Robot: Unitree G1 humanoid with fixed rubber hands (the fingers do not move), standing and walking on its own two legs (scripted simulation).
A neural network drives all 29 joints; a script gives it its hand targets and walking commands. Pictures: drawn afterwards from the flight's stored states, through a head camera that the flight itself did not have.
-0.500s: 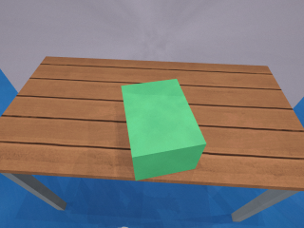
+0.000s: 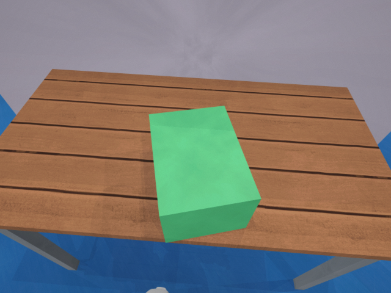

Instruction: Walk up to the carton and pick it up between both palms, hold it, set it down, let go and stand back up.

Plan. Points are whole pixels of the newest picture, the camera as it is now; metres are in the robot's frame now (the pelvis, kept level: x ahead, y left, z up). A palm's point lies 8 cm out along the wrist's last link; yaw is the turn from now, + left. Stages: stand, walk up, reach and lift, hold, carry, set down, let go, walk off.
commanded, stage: walk up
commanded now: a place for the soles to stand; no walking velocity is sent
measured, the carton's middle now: (196, 170) +0.39 +0.02 +0.00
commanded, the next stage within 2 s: none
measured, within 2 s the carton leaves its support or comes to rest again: neither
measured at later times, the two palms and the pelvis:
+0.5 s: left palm out of the picture +0.07 +0.31 -0.11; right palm out of the picture +0.09 -0.34 -0.10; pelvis +0.01 -0.01 +0.00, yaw +0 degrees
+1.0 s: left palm out of the picture +0.08 +0.30 -0.10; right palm out of the picture +0.10 -0.35 -0.10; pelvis +0.02 -0.02 +0.00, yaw +0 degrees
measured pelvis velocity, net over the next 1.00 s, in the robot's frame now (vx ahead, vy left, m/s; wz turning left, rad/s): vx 0.02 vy -0.02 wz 0.00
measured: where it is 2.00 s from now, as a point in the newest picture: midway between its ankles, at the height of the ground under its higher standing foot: outside the picture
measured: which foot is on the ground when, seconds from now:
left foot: down 0.00-0.12, up 0.14-0.40, down 0.42-1.00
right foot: up 0.00-0.08, down 0.10-1.00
